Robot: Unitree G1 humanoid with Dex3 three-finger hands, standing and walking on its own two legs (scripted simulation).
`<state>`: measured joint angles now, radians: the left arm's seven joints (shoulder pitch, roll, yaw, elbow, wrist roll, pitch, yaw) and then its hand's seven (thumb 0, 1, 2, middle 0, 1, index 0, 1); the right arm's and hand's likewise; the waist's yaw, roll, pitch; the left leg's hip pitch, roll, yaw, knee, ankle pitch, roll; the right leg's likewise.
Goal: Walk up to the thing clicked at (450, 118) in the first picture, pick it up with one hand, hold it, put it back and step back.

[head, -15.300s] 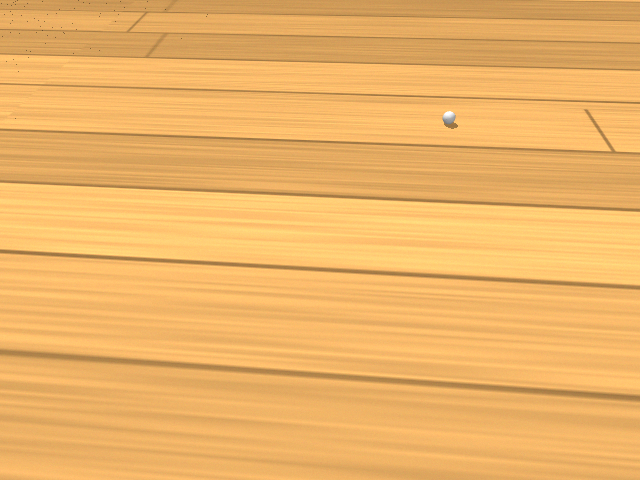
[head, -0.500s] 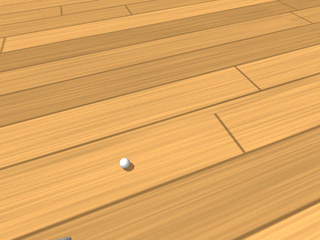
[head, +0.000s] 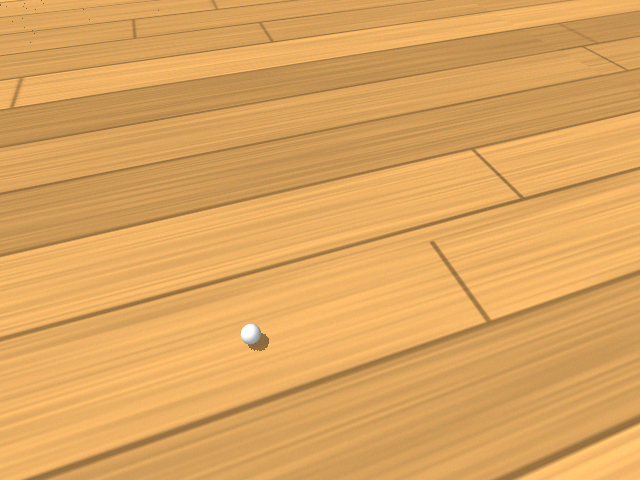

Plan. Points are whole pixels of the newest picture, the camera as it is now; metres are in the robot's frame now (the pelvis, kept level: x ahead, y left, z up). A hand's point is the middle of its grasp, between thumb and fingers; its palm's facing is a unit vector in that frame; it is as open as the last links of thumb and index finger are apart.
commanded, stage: stand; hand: left
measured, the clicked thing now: (250, 334) +0.73 +0.26 -0.75
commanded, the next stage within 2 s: walk up in 0.86 s
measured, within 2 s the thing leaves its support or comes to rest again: neither
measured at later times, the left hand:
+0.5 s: hand out of the picture +0.06 +0.24 -0.16, palm faces -0.04 -0.94 -0.34, open 7.4 cm
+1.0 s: hand out of the picture +0.08 +0.25 -0.15, palm faces +0.03 -0.94 -0.35, open 7.4 cm
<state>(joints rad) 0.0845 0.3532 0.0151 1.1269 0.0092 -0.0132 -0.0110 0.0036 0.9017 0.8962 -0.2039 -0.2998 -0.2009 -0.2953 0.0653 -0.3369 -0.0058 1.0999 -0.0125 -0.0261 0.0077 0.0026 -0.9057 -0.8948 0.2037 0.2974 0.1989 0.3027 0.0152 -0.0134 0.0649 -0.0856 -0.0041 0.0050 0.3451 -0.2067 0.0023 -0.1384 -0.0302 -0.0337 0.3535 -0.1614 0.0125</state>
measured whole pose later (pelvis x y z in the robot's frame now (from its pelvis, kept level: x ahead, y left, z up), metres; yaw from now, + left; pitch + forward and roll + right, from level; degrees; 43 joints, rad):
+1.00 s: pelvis +0.02 -0.02 +0.00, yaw +1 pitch -2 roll +0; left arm 0.17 0.36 0.06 1.05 0.04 -0.05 -0.04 0.00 0.90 0.90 -0.21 -0.30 -0.20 -0.30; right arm 0.20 -0.38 -0.04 1.07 -0.04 -0.01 0.05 0.00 -0.91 -0.89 0.20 0.30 0.20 0.30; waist 0.02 0.00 0.03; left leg -0.25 0.02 0.01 0.70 -0.45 0.03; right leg -0.14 -0.01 -0.05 0.37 -0.22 -0.06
